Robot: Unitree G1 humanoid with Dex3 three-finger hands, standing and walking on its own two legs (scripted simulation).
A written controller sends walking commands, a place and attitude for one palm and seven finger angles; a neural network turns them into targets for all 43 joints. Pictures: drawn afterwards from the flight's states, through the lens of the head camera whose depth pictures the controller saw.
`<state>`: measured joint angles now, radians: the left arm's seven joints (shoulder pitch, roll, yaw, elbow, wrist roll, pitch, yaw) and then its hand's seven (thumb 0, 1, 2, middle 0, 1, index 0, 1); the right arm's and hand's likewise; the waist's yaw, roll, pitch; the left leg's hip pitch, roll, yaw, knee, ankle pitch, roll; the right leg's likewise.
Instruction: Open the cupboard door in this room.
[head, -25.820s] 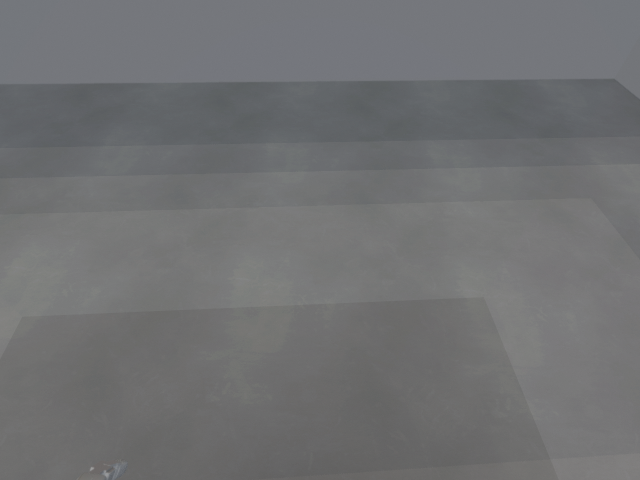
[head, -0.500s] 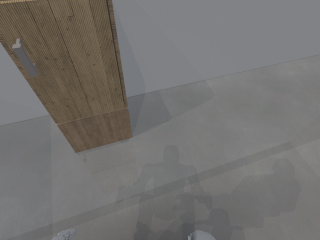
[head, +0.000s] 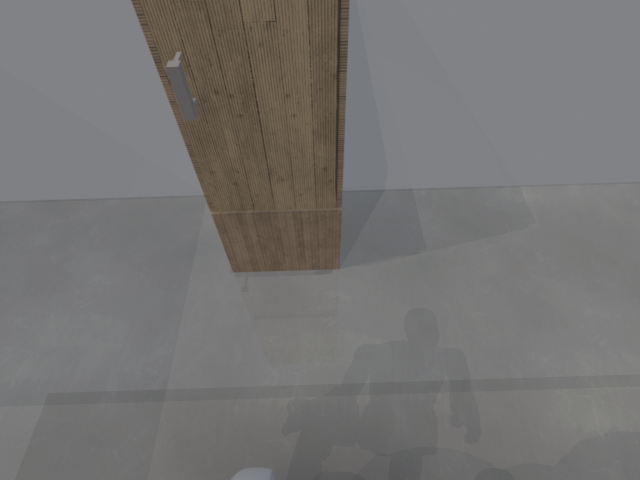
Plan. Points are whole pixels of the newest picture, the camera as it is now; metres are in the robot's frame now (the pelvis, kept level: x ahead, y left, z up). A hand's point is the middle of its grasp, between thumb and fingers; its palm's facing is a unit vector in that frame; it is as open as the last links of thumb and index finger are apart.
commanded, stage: turn to face it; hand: left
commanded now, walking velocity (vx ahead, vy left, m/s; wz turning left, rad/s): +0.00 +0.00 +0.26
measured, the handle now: (184, 86) +0.81 +0.34 +0.03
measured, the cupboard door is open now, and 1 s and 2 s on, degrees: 0 0 0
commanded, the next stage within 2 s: take the last steps up to it in 0.08 s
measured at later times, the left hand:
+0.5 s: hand out of the picture +0.06 +0.21 -0.16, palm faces +0.11 -0.97 -0.22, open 7.3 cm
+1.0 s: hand out of the picture +0.03 +0.18 -0.17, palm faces +0.30 -0.94 -0.15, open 7.3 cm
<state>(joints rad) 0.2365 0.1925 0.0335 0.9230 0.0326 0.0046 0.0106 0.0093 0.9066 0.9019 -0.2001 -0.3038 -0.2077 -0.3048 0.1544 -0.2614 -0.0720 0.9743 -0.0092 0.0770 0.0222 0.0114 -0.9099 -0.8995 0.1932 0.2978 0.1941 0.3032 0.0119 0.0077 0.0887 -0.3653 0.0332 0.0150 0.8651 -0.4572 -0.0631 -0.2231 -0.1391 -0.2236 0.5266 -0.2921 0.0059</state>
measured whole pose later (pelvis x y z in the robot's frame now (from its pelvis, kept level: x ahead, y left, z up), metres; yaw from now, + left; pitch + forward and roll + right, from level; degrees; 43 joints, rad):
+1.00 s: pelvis +0.17 +0.07 -0.01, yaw +11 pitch +0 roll +0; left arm 0.48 0.10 0.03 1.16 0.03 -0.06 0.01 0.01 0.91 0.90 -0.20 -0.30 -0.21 -0.30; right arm 0.16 -0.18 -0.05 1.04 -0.02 -0.01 0.04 0.01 -0.92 -0.90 0.19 0.30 0.19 0.30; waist 0.05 0.01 0.07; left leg -0.45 0.06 0.10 0.62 -0.19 0.01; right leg 0.04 -0.09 -0.18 0.38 -0.41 0.06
